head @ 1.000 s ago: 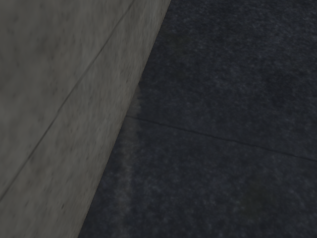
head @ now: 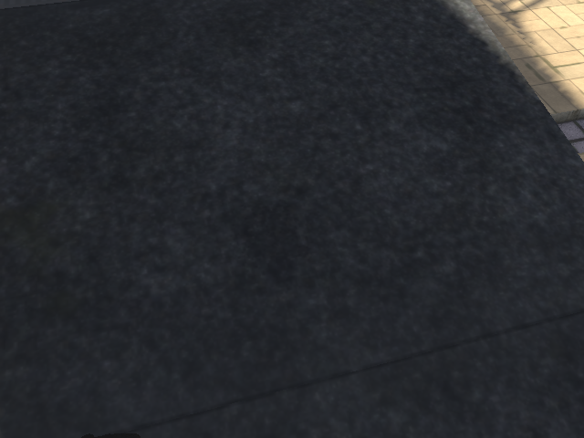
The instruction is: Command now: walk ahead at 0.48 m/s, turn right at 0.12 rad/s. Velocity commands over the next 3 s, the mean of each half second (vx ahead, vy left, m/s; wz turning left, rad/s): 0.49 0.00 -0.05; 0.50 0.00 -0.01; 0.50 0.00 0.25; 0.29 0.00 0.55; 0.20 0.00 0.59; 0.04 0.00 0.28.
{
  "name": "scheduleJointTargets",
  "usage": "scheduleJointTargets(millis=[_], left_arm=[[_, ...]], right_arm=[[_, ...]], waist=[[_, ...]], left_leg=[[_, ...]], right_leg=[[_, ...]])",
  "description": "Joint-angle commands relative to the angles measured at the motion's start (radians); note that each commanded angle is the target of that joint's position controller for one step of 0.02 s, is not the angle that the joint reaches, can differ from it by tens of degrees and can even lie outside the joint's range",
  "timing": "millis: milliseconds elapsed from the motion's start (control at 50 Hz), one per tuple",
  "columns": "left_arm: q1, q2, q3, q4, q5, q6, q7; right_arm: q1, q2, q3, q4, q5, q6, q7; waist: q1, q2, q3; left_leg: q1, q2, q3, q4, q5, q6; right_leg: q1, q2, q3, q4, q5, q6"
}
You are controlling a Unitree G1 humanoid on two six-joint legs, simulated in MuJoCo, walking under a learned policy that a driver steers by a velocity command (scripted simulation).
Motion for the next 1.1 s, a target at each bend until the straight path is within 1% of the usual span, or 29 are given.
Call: scheduleJointTargets(millis=[20,80,120,140,160,180,200,220,260,280,340,380,440,540,580,620,660,680,700,720,740,760,780,800,820,880,960,1040,1100], left_arm=[[-0.142,0.005,-0.013,-0.104,0.005,-0.014,-0.011],[-0.065,0.061,0.017,-0.089,0.008,-0.015,-0.007],[0.267,0.168,0.078,0.028,0.02,-0.005,0.003],[0.381,0.273,0.101,0.052,0.021,0.017,0.019],[0.407,0.297,0.088,0.044,0.013,0.032,0.021],[0.31,0.225,0.066,0.05,0.006,0.018,0.014],[0.232,0.195,0.051,0.068,0.011,0.002,0.011],[0.176,0.155,0.037,0.081,0.025,-0.012,0.003],[0.134,0.059,0.014,0.117,0.05,-0.025,-0.016],[0.135,0.047,0.009,0.128,0.045,-0.031,-0.014],[0.158,0.063,0.008,0.172,0.042,-0.041,-0.007],[0.2,0.077,0.007,0.198,0.047,-0.04,0.005],[0.262,0.076,0.002,0.23,0.057,-0.032,0.037],[0.366,0.097,0.004,0.29,0.037,-0.006,0.061],[0.34,0.118,0.005,0.295,0.035,0.005,0.056],[0.341,0.134,0.007,0.305,0.044,0.011,0.054],[0.249,0.169,0.015,0.292,0.04,0.022,0.06],[0.228,0.155,0.008,0.257,0.047,0.015,0.068],[0.35,-0.015,-0.029,0.242,0.059,-0.009,0.054],[0.27,0.057,-0.007,0.237,0.035,-0.041,0.024],[0.125,0.109,0.019,0.193,-0.006,-0.063,0.015],[0.042,0.091,0.012,0.162,-0.001,-0.072,0.017],[0.048,0.067,0.008,0.154,0.009,-0.069,0.019],[0.1,0.049,0.009,0.16,0.012,-0.058,0.018],[0.135,0.037,0.009,0.173,0.01,-0.045,0.015],[0.113,0.014,0.004,0.17,0.013,-0.016,0.014],[-0.036,0.025,0.001,0.117,0.037,-0.011,0.014],[-0.219,-0.006,-0.014,0.074,0.026,-0.024,0.0],[-0.311,-0.017,-0.021,0.045,0.022,-0.039,-0.018]], right_arm=[[-0.101,-0.203,-0.035,-0.082,0.012,-0.025,0.002],[-0.083,-0.232,-0.031,-0.052,0.021,-0.019,0.007],[-0.117,-0.184,-0.004,-0.061,0.011,-0.022,0.01],[-0.079,-0.076,0.036,-0.1,-0.02,-0.033,0.018],[0.001,-0.003,0.059,-0.117,0.0,-0.051,0.032],[-0.134,-0.108,0.022,-0.13,0.039,-0.053,0.036],[-0.252,-0.127,0.014,-0.173,0.041,-0.057,0.031],[-0.283,-0.109,0.021,-0.176,0.022,-0.059,0.026],[-0.194,-0.065,0.025,-0.138,0.012,-0.056,0.037],[-0.153,-0.046,0.029,-0.129,0.025,-0.046,0.048],[-0.225,-0.03,0.036,-0.152,0.024,-0.018,0.053],[-0.31,-0.031,0.042,-0.189,0.007,-0.015,0.05],[-0.428,-0.039,0.042,-0.23,0.006,-0.017,0.055],[-0.624,0.017,0.066,-0.302,0.017,-0.032,0.083],[-0.608,0.009,0.066,-0.312,0.018,-0.037,0.095],[-0.525,-0.038,0.047,-0.31,0.009,-0.027,0.091],[-0.255,-0.131,0.007,-0.253,0.021,-0.014,0.082],[-0.066,-0.201,-0.017,-0.202,0.01,-0.005,0.072],[0.018,-0.256,-0.035,-0.146,0.013,-0.009,0.074],[0.043,-0.191,-0.018,-0.135,0.016,-0.006,0.051],[-0.075,-0.155,-0.008,-0.135,0.008,-0.023,0.033],[-0.144,-0.13,0.001,-0.129,-0.007,-0.034,0.032],[-0.179,-0.096,0.011,-0.112,-0.017,-0.047,0.039],[-0.204,-0.045,0.023,-0.096,-0.031,-0.058,0.047],[-0.21,-0.007,0.032,-0.08,-0.025,-0.06,0.055],[-0.178,-0.037,0.027,-0.04,-0.008,-0.068,0.061],[-0.083,-0.065,0.026,-0.012,-0.01,-0.054,0.035],[-0.007,-0.103,0.016,-0.005,-0.012,-0.03,0.011],[0.033,-0.133,0.007,0.011,-0.008,-0.008,0.002]], waist=[[0.027,0.184,0.095],[0.099,0.184,0.091],[0.255,0.122,-0.112],[0.25,-0.17,-0.244],[0.19,-0.345,-0.432],[0.185,-0.142,-0.236],[0.157,-0.048,-0.031],[0.126,0.01,0.028],[0.05,-0.082,0.022],[0.026,-0.131,-0.011],[0.017,-0.054,0.045],[0.039,-0.017,0.075],[0.077,-0.013,0.088],[0.133,-0.048,0.12],[0.095,-0.095,0.099],[0.032,-0.178,-0.006],[-0.131,-0.199,-0.162],[-0.189,-0.061,-0.303],[-0.075,0.364,-0.47],[-0.113,0.308,-0.471],[-0.067,0.175,-0.175],[-0.029,0.031,-0.054],[0.032,-0.002,-0.009],[0.088,0.04,-0.017],[0.113,0.074,-0.021],[0.131,0.056,0.034],[0.08,0.072,0.063],[-0.001,0.087,0.062],[-0.026,0.111,0.098]], left_leg=[[-0.168,0.197,-0.119,-0.249,0.183,0.185],[-0.09,0.239,-0.08,-0.141,0.462,0.179],[-0.197,0.147,0.041,0.28,0.812,0.109],[-0.461,0.062,0.038,0.655,0.333,0.033],[-0.624,-0.068,-0.108,0.923,-0.194,0.005],[-0.752,-0.04,-0.152,1.086,-0.124,0.004],[-0.838,0.017,-0.113,1.128,-0.041,0.019],[-0.807,0.065,-0.096,1.089,0.063,0.032],[-0.68,0.112,-0.098,1.078,0.213,0.048],[-0.697,0.098,-0.077,1.139,0.247,0.036],[-0.841,0.1,-0.064,1.217,0.284,0.005],[-0.94,0.101,-0.054,1.18,0.321,-0.024],[-0.978,0.088,-0.021,1.01,0.394,-0.058],[-0.909,0.045,0.074,0.671,0.329,-0.012],[-0.803,0.004,0.123,0.587,0.23,0.043],[-0.641,-0.067,0.163,0.593,0.096,0.094],[-0.29,-0.1,0.104,0.429,0.16,0.154],[0.079,0.046,-0.122,0.395,0.115,0.199],[0.426,0.266,-0.608,0.201,-0.146,0.312],[0.425,0.335,-0.96,-0.072,-0.377,0.33],[0.229,0.336,-0.867,-0.108,-0.299,0.277],[0.045,0.301,-0.685,-0.087,-0.141,0.245],[-0.09,0.259,-0.514,-0.096,0.033,0.226],[-0.155,0.198,-0.378,-0.102,0.126,0.207],[-0.177,0.156,-0.276,-0.115,0.169,0.199],[-0.214,0.136,-0.153,-0.164,0.26,0.209],[-0.151,0.138,-0.105,-0.194,0.289,0.219],[-0.027,0.16,-0.086,-0.212,0.333,0.21],[0.08,0.212,-0.083,-0.221,0.401,0.206]], right_leg=[[0.164,0.001,-0.085,-0.244,-0.019,0.0],[0.289,0.052,-0.144,-0.358,-0.073,-0.069],[0.714,0.084,-0.128,-0.4,0.027,-0.12],[1.011,-0.145,0.212,-0.514,-0.112,-0.186],[1.095,-0.324,0.8,-0.842,-0.621,-0.301],[0.932,-0.356,0.91,-0.994,-0.779,-0.275],[0.783,-0.343,0.752,-0.954,-0.627,-0.254],[0.659,-0.292,0.569,-0.917,-0.419,-0.228],[0.536,-0.141,0.256,-0.862,-0.103,-0.174],[0.537,-0.14,0.245,-0.892,-0.103,-0.204],[0.502,-0.152,0.196,-0.941,-0.068,-0.234],[0.517,-0.155,0.175,-0.965,-0.046,-0.249],[0.571,-0.149,0.117,-0.987,0.053,-0.245],[0.767,-0.2,0.066,-1.061,0.245,-0.229],[0.817,-0.203,0.011,-1.005,0.53,-0.209],[0.879,-0.212,-0.02,-0.836,1.065,-0.194],[0.829,-0.198,-0.035,-0.53,1.307,-0.152],[0.582,-0.164,-0.009,-0.251,0.958,-0.129],[0.235,0.074,0.058,0.059,-0.109,-0.082],[0.056,0.14,0.203,0.25,-0.254,-0.092],[-0.072,0.102,0.182,0.369,-0.187,-0.093],[-0.061,0.039,0.138,0.373,-0.1,-0.105],[-0.003,-0.011,0.114,0.345,-0.024,-0.108],[0.063,-0.048,0.115,0.328,0.042,-0.111],[0.096,-0.053,0.107,0.328,0.057,-0.112],[0.01,-0.059,0.06,0.333,0.083,-0.088],[-0.156,-0.087,0.012,0.198,0.195,-0.006],[-0.131,-0.06,-0.046,-0.13,0.213,0.031],[-0.113,-0.025,-0.101,-0.275,0.118,0.006]])
Next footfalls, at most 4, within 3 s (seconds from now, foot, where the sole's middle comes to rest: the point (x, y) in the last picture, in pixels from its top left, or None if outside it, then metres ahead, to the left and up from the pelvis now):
0.10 right None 0.22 -0.15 -0.74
0.66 left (260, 402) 0.56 0.05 -0.68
1.20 right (353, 273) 0.87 -0.19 -0.64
1.72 left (230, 199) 1.09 0.11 -0.59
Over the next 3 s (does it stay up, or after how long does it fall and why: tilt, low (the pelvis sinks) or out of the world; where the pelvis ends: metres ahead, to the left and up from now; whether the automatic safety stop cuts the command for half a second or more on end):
stays up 1.20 0.11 0.19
